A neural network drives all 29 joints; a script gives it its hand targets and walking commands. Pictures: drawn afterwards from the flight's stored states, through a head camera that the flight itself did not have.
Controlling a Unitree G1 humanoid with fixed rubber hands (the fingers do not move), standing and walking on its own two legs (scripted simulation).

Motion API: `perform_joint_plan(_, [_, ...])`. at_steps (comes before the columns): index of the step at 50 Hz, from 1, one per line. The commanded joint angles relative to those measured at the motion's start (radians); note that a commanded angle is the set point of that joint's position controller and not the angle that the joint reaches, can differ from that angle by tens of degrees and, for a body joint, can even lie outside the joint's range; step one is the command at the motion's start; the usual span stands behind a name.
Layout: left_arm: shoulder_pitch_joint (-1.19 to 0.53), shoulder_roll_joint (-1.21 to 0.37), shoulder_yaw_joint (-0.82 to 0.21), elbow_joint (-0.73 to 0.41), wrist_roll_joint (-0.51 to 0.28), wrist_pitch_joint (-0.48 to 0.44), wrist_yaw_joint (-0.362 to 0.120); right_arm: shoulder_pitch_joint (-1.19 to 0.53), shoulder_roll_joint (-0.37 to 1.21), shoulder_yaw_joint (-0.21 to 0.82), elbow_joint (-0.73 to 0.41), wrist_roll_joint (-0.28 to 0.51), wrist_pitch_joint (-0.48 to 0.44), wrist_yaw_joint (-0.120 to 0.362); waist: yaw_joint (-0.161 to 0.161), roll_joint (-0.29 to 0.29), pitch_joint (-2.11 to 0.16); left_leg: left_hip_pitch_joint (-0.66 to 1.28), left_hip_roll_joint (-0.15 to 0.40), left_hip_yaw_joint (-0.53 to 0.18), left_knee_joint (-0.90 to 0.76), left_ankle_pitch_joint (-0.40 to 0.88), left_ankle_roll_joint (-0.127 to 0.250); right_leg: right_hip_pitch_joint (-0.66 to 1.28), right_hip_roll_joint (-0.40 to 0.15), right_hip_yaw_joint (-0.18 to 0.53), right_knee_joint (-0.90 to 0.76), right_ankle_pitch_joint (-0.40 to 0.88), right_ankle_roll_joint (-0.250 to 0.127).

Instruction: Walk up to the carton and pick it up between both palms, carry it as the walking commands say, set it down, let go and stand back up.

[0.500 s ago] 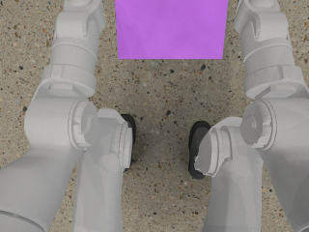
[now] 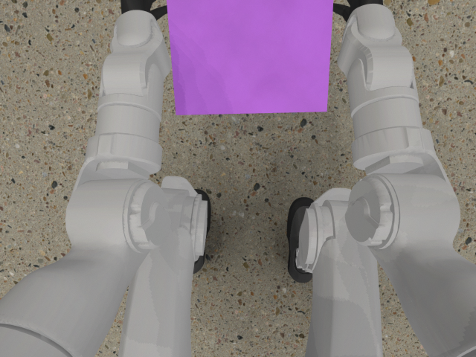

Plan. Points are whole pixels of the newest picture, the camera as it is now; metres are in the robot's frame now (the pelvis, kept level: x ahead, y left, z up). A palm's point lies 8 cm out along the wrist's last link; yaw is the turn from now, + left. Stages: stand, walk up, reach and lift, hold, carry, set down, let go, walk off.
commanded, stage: reach and lift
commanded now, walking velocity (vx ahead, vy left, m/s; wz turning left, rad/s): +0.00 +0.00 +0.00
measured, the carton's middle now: (248, 29) +0.55 +0.03 -0.19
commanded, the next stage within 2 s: none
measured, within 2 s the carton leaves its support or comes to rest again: neither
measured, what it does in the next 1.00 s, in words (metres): rises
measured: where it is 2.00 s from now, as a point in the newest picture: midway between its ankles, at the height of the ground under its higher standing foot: (247, 249)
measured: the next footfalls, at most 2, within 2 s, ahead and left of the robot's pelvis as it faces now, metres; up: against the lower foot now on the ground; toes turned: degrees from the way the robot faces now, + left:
none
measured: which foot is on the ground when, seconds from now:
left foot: down 0.00-1.00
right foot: down 0.00-1.00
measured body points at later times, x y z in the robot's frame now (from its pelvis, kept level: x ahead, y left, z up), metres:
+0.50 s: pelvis +0.00 +0.00 +0.05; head +0.30 +0.01 +0.38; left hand +0.52 +0.16 -0.05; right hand +0.54 -0.12 -0.04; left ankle +0.11 +0.13 -0.37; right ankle +0.11 -0.13 -0.37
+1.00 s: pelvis +0.00 +0.00 +0.10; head +0.26 -0.01 +0.46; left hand +0.50 +0.16 +0.03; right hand +0.52 -0.12 +0.04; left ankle +0.11 +0.13 -0.37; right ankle +0.11 -0.13 -0.37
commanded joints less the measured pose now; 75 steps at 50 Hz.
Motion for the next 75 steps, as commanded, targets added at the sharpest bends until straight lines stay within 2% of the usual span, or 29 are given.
perform_joint_plan(1, [-0.657,-0.978,-0.486,-0.045,-0.121,-0.005,-0.415,-0.624,1.035,0.406,-0.109,0.126,-0.032,0.318,0.021,-0.037,-1.347,0.692,-0.131,0.164,-0.177,0.375,0.015,0.686,0.128,-0.156,-0.181,0.335,-0.02])
perform_joint_plan(7, [-0.621,-1.001,-0.467,-0.045,-0.08,0.001,-0.404,-0.592,1.04,0.38,-0.096,0.094,-0.025,0.332,0.021,-0.023,-1.322,0.722,-0.137,0.151,-0.231,0.367,0.015,0.629,0.134,-0.158,-0.227,0.303,-0.028])
perform_joint_plan(19, [-0.594,-1.044,-0.452,-0.058,-0.054,0.038,-0.402,-0.537,1.072,0.342,-0.074,0.062,0.016,0.346,0.007,-0.005,-1.305,0.766,-0.14,0.146,-0.317,0.283,0.012,0.644,0.141,-0.159,-0.316,0.229,-0.036])
perform_joint_plan(30, [-0.535,-1.094,-0.448,-0.052,-0.036,0.055,-0.415,-0.493,1.136,0.37,-0.099,0.052,0.031,0.345,0.016,-0.019,-1.367,0.79,-0.147,0.148,-0.363,0.313,0.016,0.745,0.146,-0.145,-0.375,0.277,-0.031])
perform_joint_plan(41, [-0.498,-1.1,-0.416,-0.033,-0.022,0.068,-0.422,-0.443,1.174,0.341,-0.057,0.028,0.047,0.335,0.016,-0.048,-1.324,0.795,-0.148,0.151,-0.429,0.259,0.023,0.82,0.146,-0.134,-0.453,0.246,-0.026])
perform_joint_plan(47, [-0.469,-1.113,-0.397,-0.027,-0.005,0.074,-0.424,-0.409,1.186,0.321,-0.036,0.017,0.05,0.339,0.017,-0.046,-1.292,0.829,-0.148,0.147,-0.471,0.245,0.024,0.834,0.148,-0.132,-0.496,0.226,-0.026])
perform_joint_plan(75, [-0.3,-1.194,-0.423,-0.033,0.019,0.075,-0.421,-0.248,1.241,0.331,-0.045,-0.005,0.044,0.355,0.009,-0.026,-1.228,1.061,-0.155,0.111,-0.666,0.265,0.019,1.005,0.146,-0.109,-0.689,0.237,-0.023])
